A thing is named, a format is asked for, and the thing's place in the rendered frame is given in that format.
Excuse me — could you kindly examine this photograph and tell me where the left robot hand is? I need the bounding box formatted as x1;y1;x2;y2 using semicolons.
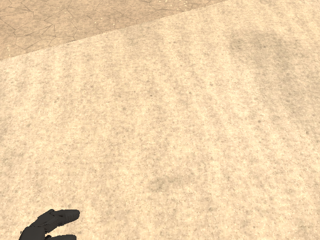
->
19;209;80;240

